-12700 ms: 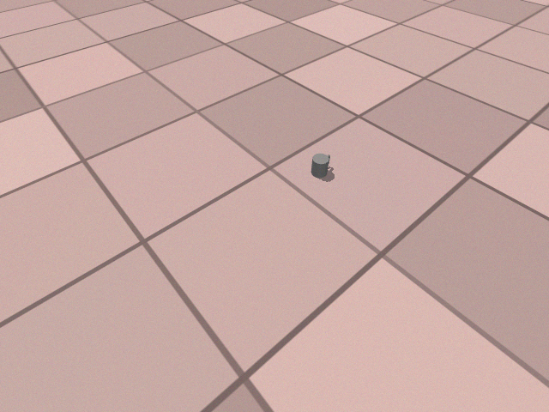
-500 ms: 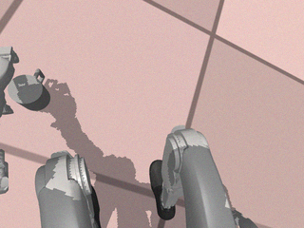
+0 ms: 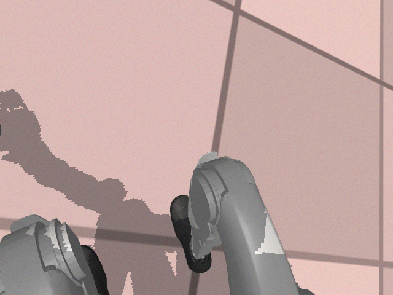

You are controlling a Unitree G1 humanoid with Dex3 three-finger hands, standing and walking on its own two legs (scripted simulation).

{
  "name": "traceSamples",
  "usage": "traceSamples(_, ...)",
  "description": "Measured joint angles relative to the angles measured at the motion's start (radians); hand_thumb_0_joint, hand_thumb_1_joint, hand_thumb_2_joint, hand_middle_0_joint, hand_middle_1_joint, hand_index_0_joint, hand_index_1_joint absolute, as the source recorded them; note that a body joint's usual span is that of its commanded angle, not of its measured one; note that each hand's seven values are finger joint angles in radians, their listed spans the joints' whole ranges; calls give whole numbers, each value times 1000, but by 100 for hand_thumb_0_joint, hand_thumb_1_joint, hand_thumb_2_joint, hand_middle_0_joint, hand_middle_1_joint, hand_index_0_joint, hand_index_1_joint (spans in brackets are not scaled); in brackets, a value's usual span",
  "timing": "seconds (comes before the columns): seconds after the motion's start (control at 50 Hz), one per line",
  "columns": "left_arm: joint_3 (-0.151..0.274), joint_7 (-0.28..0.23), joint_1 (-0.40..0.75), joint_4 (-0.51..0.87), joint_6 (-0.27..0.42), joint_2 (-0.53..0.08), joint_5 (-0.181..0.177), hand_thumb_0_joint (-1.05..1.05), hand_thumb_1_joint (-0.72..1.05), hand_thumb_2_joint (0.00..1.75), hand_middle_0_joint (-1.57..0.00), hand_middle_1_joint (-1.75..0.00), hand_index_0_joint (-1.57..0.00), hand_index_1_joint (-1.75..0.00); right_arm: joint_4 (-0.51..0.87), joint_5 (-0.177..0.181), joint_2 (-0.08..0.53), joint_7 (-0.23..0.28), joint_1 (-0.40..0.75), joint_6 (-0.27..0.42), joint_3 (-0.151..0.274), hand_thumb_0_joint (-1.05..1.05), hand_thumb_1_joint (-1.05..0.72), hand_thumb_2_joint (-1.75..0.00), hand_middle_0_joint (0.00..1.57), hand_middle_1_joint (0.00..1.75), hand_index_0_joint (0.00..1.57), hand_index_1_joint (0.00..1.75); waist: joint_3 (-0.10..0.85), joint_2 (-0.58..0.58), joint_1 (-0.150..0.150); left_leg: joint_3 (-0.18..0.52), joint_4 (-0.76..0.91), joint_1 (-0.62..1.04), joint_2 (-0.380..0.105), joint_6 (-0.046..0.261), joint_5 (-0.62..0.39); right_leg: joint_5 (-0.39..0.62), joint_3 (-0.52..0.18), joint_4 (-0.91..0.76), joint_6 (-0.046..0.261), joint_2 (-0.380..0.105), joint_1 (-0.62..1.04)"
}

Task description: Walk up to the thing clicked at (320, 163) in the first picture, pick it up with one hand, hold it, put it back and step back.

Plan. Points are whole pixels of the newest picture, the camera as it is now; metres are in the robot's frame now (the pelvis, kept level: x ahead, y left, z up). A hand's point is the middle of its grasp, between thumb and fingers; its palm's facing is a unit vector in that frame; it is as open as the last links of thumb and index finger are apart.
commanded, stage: rest palm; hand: left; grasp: from above
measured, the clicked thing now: out of the picture +0.52 +0.29 -0.26
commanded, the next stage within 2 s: close in 0.36 s
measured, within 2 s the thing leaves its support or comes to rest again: neither
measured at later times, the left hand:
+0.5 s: hand out of the picture +0.49 +0.30 -0.22, palm faces -0.45 -0.11 -0.88, open 13.3 cm
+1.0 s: hand out of the picture +0.49 +0.30 -0.23, palm faces -0.47 -0.10 -0.88, open 12.3 cm
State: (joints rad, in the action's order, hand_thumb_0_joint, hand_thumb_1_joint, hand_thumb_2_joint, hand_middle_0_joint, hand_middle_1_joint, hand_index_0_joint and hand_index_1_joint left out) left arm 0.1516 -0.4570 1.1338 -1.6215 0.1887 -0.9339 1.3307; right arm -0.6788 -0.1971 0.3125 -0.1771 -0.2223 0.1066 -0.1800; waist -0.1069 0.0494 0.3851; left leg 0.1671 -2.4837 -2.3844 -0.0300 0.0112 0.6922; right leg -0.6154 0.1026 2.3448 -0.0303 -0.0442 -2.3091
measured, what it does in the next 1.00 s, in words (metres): stands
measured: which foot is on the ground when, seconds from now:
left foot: down 0.00-1.00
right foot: down 0.00-1.00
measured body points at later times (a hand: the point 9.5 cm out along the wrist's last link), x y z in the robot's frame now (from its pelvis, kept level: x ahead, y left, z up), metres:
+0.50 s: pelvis +0.00 +0.00 +0.00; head +0.28 +0.10 +0.33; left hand +0.51 +0.30 -0.17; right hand +0.02 -0.27 -0.06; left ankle +0.07 +0.13 -0.28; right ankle +0.12 -0.13 -0.28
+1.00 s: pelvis +0.00 +0.00 -0.01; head +0.28 +0.10 +0.33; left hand +0.51 +0.30 -0.18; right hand +0.00 -0.25 -0.07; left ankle +0.07 +0.13 -0.28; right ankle +0.12 -0.13 -0.28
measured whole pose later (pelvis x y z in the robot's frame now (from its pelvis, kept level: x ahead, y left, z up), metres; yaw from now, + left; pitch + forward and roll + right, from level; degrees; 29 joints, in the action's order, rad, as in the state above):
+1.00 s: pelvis +0.00 +0.00 -0.01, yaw -3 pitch +29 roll -13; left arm 0.11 -0.51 1.16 -1.75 0.23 -1.04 1.33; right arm -0.65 -0.24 0.34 -0.23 -0.18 0.19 -0.27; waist -0.16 0.09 0.41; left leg 0.22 -2.54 -2.37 -0.03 0.01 0.71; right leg -0.61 0.14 2.35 -0.04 -0.02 -2.27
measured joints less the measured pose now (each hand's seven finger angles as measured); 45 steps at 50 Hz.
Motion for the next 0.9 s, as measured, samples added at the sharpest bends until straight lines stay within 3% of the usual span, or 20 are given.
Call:
traceSamples(0.14, -2, 21, -18, 26, 6, -10, -29, 0, -51, 99, -8, -103, -9, -102, -8, -6, -5, -15, -2, 11, -12, 0, -91, -90, 21, 30, 21, 30, -9, -5, -7, 17, -17, -3, -2, -2, 21, -12, 13, 5, -2, 5, 1)
traceSamples(0.38, 7, -15, -14, -23, 26, -29, 1, 0, -47, 106, -11, -106, -11, -106, 18, -17, 14, -35, 50, 28, -19, 0, -91, -90, 21, 30, 21, 30, -4, 22, 3, 33, -26, 14, 1, -1, 31, -20, 27, 1, -5, 7, 30)
traceSamples(0.54, -8, -39, 7, -63, 25, -51, 19, 0, -43, 109, -12, -109, -13, -109, 21, -28, 26, -43, 61, 40, -27, 0, -91, -90, 20, 30, 20, 29, -12, 38, 12, 34, -33, 11, 3, 2, 24, -13, 27, 5, -9, 7, 31)
traceSamples(0.9, -29, -59, 22, -126, 33, -96, -2, 0, -34, 97, -21, -111, -24, -107, 24, -42, 27, -56, 44, 76, -81, 0, -90, -90, 20, 30, 20, 29, -47, 39, 27, 49, -49, 16, -2, 1, 21, 1, 38, 9, -12, 18, 35)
